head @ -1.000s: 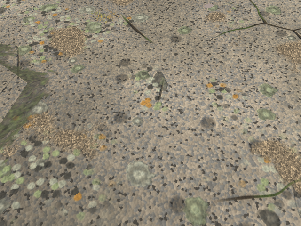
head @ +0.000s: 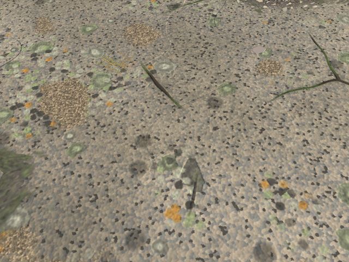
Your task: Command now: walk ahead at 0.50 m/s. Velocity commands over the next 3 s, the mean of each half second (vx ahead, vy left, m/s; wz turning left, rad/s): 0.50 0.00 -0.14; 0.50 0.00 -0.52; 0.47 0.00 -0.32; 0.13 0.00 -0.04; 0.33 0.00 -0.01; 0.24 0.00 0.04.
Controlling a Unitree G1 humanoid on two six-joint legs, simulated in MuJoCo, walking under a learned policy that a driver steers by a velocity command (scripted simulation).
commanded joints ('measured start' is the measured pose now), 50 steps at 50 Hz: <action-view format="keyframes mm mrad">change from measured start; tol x32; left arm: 1 92 66 12 9 -7 -24 4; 22 358 -21 -6 60 -49 -16 17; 42 -224 19 6 -124 17 56 -59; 50 220 284 101 -44 4 52 -4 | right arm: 1 51 -56 -14 -34 -18 13 12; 15 -388 -46 2 -179 -6 17 24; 21 113 -209 -56 -74 -43 -33 -18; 50 -33 -124 -43 -162 2 -14 -2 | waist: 1 0 -88 -42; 17 58 -88 44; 22 -67 294 -365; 41 -11 46 57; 50 152 -125 -310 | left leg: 1 -171 78 -35 -1 66 -15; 17 -239 50 47 -560 246 -40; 20 198 13 49 -688 223 10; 22 655 480 -601 -834 35 163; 28 182 278 -108 -963 225 43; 46 441 290 284 -630 1088 28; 48 214 261 298 -158 808 -18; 49 -247 83 273 210 -90 -83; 50 -396 -3 33 332 -193 -93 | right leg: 1 160 -265 299 -296 148 -116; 19 332 -238 208 -87 617 -80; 23 -311 -26 162 770 -321 -21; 38 -344 -127 41 319 177 33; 47 33 55 -73 90 -86 -121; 50 609 -381 849 -188 -123 -344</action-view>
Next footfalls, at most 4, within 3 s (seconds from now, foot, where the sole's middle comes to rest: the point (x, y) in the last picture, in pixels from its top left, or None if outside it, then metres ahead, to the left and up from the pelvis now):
0.40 left None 0.39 0.12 -0.77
0.96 right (216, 227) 0.61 -0.13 -0.77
1.50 left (214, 153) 0.96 -0.15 -0.77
1.92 right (255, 176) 0.83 -0.32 -0.77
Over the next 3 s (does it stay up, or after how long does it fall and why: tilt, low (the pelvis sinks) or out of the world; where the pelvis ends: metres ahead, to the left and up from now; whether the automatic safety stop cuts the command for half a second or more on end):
stays up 1.11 -0.38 0.00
